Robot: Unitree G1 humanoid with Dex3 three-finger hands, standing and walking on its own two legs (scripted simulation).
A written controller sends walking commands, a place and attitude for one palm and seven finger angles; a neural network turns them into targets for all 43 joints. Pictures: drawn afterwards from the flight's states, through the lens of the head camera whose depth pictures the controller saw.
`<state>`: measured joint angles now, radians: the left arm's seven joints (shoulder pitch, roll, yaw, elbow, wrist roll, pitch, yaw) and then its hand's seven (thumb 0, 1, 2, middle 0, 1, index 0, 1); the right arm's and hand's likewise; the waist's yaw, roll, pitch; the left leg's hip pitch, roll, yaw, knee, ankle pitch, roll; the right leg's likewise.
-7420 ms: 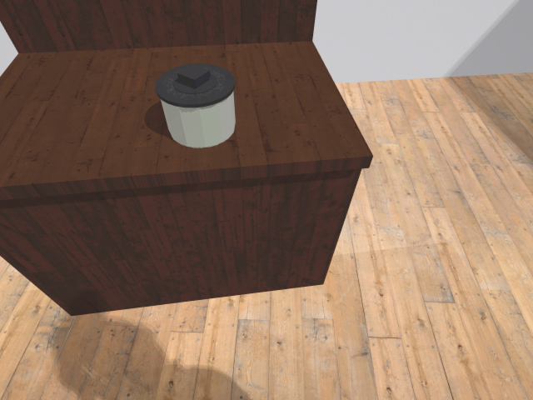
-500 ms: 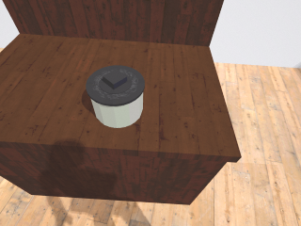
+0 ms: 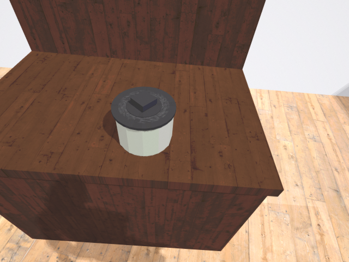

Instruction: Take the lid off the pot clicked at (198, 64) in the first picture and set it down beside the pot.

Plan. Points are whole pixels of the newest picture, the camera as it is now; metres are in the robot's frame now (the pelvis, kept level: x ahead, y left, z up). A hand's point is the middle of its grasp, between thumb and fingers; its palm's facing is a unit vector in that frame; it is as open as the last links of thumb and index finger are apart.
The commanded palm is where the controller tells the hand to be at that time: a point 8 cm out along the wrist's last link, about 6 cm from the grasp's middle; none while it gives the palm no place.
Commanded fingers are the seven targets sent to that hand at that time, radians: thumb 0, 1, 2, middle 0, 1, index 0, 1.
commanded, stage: come to a stop and stand still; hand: left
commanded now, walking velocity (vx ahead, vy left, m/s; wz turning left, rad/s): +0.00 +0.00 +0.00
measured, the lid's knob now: (143, 100) +0.49 +0.13 +0.11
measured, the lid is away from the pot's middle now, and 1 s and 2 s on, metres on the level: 0.00 0.00 0.00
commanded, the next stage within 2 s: look again from close up in 0.44 s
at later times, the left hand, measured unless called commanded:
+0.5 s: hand out of the picture -0.06 +0.18 -0.18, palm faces +0.04 -0.99 -0.15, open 7.4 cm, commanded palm none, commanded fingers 0.00 0.90 0.90 -0.20 -0.30 -0.20 -0.30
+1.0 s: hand out of the picture -0.06 +0.17 -0.18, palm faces +0.04 -0.99 -0.13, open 7.4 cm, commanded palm none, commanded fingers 0.00 0.90 0.90 -0.20 -0.30 -0.20 -0.30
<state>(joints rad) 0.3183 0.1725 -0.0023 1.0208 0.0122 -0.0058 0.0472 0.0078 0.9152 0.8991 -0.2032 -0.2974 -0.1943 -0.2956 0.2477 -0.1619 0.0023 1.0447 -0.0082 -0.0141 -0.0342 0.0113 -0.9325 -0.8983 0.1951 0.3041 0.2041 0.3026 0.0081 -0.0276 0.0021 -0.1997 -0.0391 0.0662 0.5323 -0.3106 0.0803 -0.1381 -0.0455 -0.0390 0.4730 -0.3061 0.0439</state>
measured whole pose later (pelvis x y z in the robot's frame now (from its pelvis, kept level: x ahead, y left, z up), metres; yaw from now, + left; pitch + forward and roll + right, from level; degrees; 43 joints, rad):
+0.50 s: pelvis -0.02 +0.02 +0.00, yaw +0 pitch -2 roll -1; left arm 0.38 0.16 -0.02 1.07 0.01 0.00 0.04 0.01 0.91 0.90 -0.20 -0.30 -0.19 -0.30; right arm 0.30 -0.14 0.01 1.09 0.00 -0.01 -0.03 0.01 -0.92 -0.90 0.20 0.30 0.20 0.30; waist 0.02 -0.03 0.03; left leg -0.19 -0.07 0.07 0.45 -0.24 0.11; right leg -0.14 -0.08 -0.03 0.42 -0.25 0.06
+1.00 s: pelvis -0.02 +0.02 +0.00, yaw +0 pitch -1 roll -1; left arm 0.37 0.13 -0.02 1.09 0.01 0.00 0.04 0.00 0.91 0.90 -0.20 -0.30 -0.19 -0.30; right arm 0.31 -0.12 0.00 1.12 0.00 -0.02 -0.03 0.02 -0.92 -0.90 0.20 0.30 0.20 0.30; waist 0.02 -0.03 0.03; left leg -0.20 -0.08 0.09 0.44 -0.23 0.11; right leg -0.16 -0.08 -0.02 0.42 -0.24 0.06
